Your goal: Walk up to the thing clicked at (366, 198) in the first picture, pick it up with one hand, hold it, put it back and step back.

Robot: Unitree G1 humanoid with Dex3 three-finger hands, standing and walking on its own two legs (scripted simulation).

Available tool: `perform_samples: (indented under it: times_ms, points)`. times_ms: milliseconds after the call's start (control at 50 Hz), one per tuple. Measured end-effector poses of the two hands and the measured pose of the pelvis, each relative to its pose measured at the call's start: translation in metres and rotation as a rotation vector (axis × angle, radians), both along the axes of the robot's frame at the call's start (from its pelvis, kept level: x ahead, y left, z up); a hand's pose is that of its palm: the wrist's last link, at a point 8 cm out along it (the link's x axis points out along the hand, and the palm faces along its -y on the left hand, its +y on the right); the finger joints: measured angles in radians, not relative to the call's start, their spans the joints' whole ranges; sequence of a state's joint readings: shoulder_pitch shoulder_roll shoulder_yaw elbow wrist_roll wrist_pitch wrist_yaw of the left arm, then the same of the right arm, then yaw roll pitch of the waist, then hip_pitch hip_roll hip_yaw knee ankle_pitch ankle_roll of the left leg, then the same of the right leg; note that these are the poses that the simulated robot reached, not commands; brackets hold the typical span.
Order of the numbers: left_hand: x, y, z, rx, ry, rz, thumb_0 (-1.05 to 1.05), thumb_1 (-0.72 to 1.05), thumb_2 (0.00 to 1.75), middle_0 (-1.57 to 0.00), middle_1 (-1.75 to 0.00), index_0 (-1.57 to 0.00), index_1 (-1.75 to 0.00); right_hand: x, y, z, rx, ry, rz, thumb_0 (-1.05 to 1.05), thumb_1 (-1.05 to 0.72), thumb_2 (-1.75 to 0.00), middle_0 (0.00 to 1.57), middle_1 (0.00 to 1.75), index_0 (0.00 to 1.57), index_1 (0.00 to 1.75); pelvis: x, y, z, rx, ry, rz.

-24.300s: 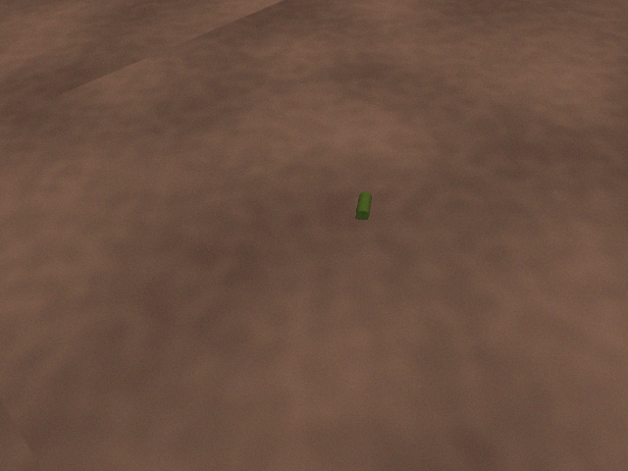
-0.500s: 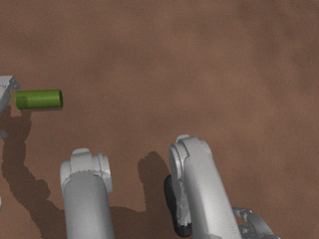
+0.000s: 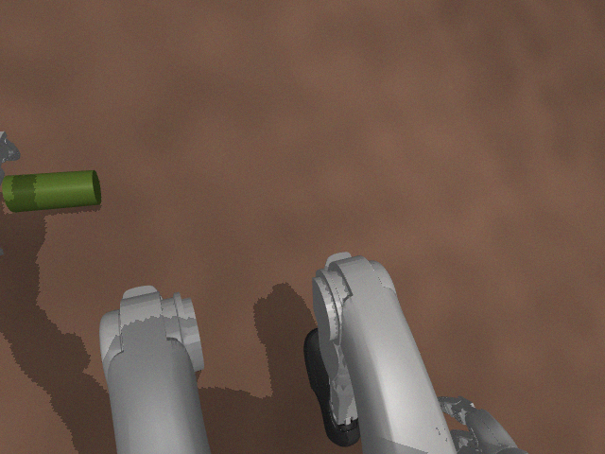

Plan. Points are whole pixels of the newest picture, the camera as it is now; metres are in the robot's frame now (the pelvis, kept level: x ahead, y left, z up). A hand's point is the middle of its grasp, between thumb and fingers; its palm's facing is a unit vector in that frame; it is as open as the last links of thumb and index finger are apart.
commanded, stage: rise first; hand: left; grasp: from above
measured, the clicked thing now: (55, 190) +0.49 +0.31 -0.29
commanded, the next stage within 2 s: approach in 0.90 s
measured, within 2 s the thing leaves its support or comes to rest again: neither
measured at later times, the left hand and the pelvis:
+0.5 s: hand out of the picture +0.44 +0.36 -0.17, palm faces -0.45 -0.05 -0.89, open 13.6 cm; pelvis +0.00 +0.00 -0.01, yaw -1 degrees
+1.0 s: hand out of the picture +0.45 +0.36 -0.16, palm faces -0.44 -0.05 -0.90, open 13.6 cm; pelvis -0.01 +0.01 +0.00, yaw -1 degrees
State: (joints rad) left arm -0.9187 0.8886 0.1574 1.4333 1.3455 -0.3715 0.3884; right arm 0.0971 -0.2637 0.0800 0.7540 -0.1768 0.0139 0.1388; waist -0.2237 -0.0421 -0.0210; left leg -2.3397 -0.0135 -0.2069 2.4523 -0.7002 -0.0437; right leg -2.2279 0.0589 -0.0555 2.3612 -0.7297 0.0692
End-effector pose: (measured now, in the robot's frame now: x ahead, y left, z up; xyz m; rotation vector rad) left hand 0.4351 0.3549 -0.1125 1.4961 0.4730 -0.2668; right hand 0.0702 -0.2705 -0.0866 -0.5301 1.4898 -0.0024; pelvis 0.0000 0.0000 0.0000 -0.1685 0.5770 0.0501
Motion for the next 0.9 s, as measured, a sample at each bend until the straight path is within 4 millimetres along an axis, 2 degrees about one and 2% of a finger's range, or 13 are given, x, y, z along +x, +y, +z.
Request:
perform_samples:
  times_ms: [340, 640, 900]
  points:
    - [0.01, -0.002, -0.002, 0.003, -0.015, -0.016, 0.0, -0.41, 0.91, -0.21, -0.88, -0.2, -0.89, -0.008, 0.002, 0.003, -0.015, -0.007, 0.008, 0.0, -0.92, -0.9, 0.2, 0.3, 0.2, 0.3, -0.004, 0.002, -0.004, -0.012, -0.019, -0.005]
    - [0.013, 0.006, -0.008, 0.011, 0.008, -0.004, 0.0, -0.43, 0.93, -0.19, -0.91, -0.18, -0.92, -0.021, 0.01, 0.008, -0.014, 0.012, -0.002, 0.0, -0.92, -0.9, 0.2, 0.3, 0.2, 0.3, -0.005, 0.007, -0.004, -0.028, -0.02, -0.006]
    - [0.014, 0.007, 0.002, 0.004, -0.007, -0.031, 0.0, -0.44, 0.94, -0.18, -0.92, -0.18, -0.93, -0.011, 0.013, 0.012, -0.006, -0.009, 0.007, 0.0, -0.92, -0.9, 0.2, 0.3, 0.2, 0.3, -0.005, 0.009, 0.0, -0.036, -0.016, -0.002]
